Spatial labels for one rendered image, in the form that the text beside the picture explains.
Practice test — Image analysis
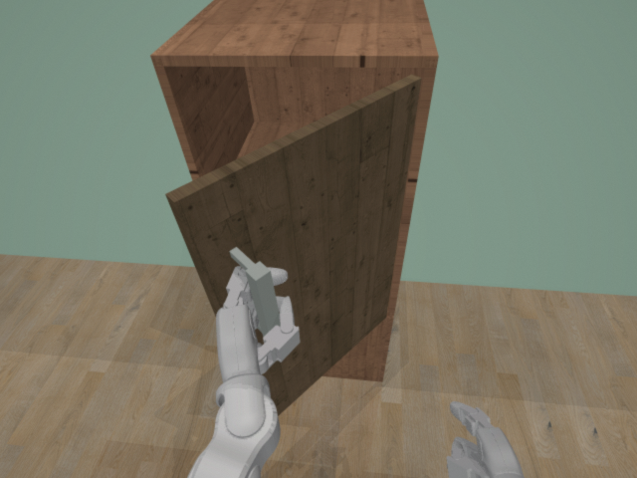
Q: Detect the robot left hand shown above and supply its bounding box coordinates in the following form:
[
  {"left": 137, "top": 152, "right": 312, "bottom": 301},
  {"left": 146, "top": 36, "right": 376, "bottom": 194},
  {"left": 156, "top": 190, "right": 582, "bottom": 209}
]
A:
[{"left": 216, "top": 266, "right": 300, "bottom": 383}]

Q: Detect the cupboard door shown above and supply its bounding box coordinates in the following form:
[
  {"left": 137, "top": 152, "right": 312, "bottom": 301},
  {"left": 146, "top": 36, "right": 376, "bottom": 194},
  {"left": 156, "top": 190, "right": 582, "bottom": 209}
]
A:
[{"left": 165, "top": 75, "right": 422, "bottom": 416}]

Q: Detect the handle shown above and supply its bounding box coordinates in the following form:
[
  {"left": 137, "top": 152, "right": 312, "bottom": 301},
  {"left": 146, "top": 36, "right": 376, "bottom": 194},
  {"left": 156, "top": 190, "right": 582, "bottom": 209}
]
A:
[{"left": 229, "top": 247, "right": 281, "bottom": 337}]

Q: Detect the left robot forearm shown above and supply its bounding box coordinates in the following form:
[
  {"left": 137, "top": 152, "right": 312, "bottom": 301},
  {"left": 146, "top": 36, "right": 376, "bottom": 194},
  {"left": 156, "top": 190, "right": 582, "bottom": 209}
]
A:
[{"left": 187, "top": 373, "right": 281, "bottom": 478}]

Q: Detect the robot right hand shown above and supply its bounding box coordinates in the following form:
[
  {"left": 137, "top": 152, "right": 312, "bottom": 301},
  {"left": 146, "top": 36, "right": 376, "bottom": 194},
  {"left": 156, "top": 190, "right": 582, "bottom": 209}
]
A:
[{"left": 446, "top": 401, "right": 524, "bottom": 478}]

